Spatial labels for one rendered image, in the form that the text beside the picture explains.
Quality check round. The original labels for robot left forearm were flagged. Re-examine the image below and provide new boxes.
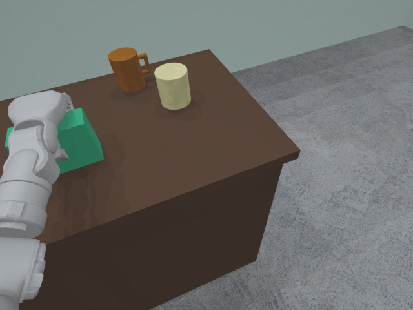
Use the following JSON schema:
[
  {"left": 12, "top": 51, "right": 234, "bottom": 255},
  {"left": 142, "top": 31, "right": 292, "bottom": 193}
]
[{"left": 0, "top": 116, "right": 60, "bottom": 239}]

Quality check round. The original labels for table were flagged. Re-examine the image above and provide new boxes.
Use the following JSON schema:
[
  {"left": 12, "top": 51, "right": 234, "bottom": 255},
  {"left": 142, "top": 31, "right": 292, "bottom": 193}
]
[{"left": 0, "top": 49, "right": 301, "bottom": 310}]

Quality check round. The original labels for left robot hand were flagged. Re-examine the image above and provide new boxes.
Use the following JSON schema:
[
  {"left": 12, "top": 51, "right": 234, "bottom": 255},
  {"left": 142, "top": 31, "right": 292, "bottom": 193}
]
[{"left": 8, "top": 90, "right": 75, "bottom": 162}]

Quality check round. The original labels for sponge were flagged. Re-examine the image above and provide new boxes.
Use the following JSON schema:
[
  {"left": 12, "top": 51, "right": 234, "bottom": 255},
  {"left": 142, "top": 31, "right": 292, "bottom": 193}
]
[{"left": 5, "top": 108, "right": 104, "bottom": 174}]

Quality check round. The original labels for left robot upper arm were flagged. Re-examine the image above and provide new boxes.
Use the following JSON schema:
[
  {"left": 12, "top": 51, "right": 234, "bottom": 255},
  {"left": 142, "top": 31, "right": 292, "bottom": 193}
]
[{"left": 0, "top": 237, "right": 46, "bottom": 310}]

